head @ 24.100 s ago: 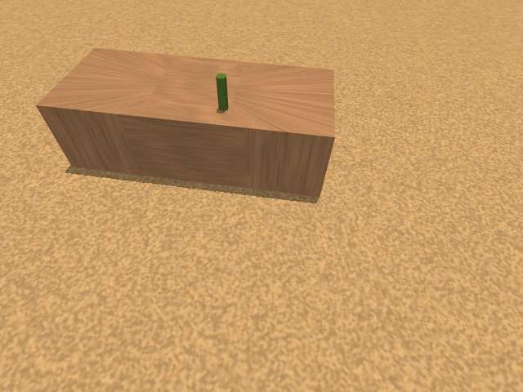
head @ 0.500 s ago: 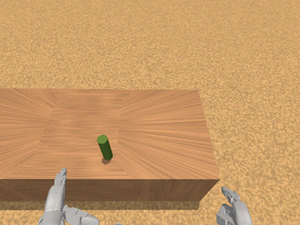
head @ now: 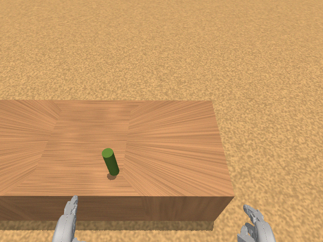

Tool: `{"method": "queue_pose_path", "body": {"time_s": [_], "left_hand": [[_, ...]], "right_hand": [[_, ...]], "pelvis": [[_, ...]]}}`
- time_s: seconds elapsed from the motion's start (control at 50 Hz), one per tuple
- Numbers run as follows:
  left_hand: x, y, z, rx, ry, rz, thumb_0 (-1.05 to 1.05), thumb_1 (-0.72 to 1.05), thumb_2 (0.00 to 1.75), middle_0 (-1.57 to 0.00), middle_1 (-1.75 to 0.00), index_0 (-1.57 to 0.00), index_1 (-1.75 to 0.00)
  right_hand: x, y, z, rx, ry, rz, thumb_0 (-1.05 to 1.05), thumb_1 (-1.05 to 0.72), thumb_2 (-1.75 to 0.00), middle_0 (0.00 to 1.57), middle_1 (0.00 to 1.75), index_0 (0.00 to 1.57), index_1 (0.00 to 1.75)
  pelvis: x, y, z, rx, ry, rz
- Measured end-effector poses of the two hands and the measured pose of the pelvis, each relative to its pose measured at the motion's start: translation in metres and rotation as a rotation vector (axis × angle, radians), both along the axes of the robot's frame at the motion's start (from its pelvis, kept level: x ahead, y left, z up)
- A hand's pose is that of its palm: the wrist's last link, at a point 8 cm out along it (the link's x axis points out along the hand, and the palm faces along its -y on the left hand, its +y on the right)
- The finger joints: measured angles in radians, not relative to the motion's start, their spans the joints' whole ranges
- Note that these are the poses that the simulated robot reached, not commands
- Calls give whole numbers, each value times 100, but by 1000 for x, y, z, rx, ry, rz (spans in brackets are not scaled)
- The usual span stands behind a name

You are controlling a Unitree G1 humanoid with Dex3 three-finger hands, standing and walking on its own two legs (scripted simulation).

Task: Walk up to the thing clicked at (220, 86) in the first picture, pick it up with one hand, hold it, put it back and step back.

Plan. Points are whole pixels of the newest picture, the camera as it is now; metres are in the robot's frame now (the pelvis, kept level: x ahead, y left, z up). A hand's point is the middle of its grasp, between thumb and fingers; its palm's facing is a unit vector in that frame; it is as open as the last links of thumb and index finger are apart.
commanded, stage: home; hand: left
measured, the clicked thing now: (111, 162) +0.47 +0.21 -0.27
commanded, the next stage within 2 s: stand in 1.62 s
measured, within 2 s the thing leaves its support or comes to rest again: neither
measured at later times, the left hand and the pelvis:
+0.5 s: hand out of the picture +0.07 +0.26 -0.11, palm faces -0.03 -0.92 -0.39, open 17.5 cm; pelvis -0.01 +0.01 +0.03, yaw +0 degrees
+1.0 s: hand out of the picture +0.01 +0.27 -0.12, palm faces -0.03 -0.93 -0.36, open 17.6 cm; pelvis -0.02 +0.01 +0.04, yaw +1 degrees
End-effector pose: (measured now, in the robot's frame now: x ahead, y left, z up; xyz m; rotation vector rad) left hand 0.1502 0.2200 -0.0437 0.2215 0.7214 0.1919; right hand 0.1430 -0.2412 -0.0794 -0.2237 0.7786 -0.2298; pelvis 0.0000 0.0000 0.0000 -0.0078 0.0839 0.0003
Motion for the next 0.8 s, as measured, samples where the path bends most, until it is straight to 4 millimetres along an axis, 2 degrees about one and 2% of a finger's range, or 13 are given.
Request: {"method": "queue_pose_path", "body": {"time_s": [0.06, 0.14, 0.26, 0.36, 0.6, 0.8], "left_hand": [[-3, 7, -12, 41, 53, -81, -1, -56, 5, -6, -5, -6, -5], [-18, 28, -24, 70, 158, -106, -1, -55, 5, -6, -5, -6, -5], [-44, 60, -26, 112, 270, -59, -1, -55, 5, -6, -5, -6, -5], [-64, 76, -24, 128, 343, -19, -1, -55, 5, -6, -5, -6, -5], [-104, 81, -29, 102, 456, 20, -1, -55, 5, -6, -5, -6, -5], [-131, 86, -34, 81, 527, 44, -1, -55, 4, -6, -5, -6, -5]], "right_hand": [[-10, -4, -9, -18, 95, 63, 1, -90, -90, 20, 31, 21, 30], [-29, -15, -15, -6, 209, 72, 1, -90, -90, 20, 31, 21, 30], [-52, -30, -13, -9, 287, 36, 1, -90, -90, 20, 31, 21, 30], [-68, -33, -12, -9, 345, 24, 0, -91, -90, 20, 31, 21, 30], [-88, -26, -11, 6, 410, 29, 0, -91, -90, 20, 31, 21, 30], [-106, -29, -9, -9, 455, 23, 0, -91, -90, 20, 31, 21, 30]], "pelvis": [[-1, 0, 3, 6, -32, -2], [2, 1, 9, 12, -61, -3], [5, 4, 19, 12, -97, -2], [1, 7, 26, 11, -119, 0], [-12, 11, 37, 6, -156, 7], [-21, 14, 39, 3, -161, 10]]}}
